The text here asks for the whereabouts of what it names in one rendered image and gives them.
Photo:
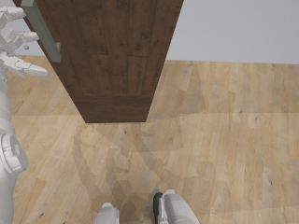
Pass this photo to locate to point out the cupboard door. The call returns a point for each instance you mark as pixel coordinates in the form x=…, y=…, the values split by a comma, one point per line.
x=108, y=47

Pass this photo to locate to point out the robot left hand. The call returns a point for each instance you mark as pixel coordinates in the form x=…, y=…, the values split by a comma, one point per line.
x=12, y=40

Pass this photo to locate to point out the handle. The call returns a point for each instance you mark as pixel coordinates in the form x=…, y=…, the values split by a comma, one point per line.
x=34, y=16

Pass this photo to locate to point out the left robot forearm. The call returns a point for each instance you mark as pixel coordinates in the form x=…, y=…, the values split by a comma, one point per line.
x=5, y=107

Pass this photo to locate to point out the robot left upper arm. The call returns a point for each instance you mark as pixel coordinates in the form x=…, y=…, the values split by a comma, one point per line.
x=13, y=161

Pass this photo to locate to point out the left robot shin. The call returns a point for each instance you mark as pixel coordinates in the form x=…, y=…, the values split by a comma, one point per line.
x=106, y=205

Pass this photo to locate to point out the robot right thigh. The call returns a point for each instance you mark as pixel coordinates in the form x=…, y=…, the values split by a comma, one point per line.
x=176, y=210

